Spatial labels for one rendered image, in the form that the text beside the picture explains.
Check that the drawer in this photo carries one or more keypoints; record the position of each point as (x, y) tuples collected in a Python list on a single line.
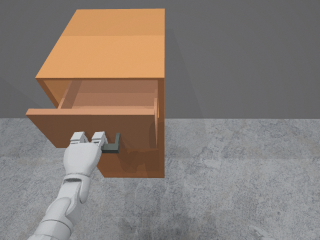
[(128, 107)]

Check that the left robot forearm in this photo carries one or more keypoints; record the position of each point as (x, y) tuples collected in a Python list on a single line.
[(66, 211)]

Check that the left robot hand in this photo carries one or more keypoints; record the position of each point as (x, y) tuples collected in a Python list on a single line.
[(82, 156)]

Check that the handle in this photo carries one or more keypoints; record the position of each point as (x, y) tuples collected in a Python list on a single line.
[(112, 148)]

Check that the right robot hand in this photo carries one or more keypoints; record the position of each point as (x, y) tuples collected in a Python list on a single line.
[(259, 234)]

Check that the cabinet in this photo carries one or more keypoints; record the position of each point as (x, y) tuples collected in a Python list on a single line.
[(113, 45)]

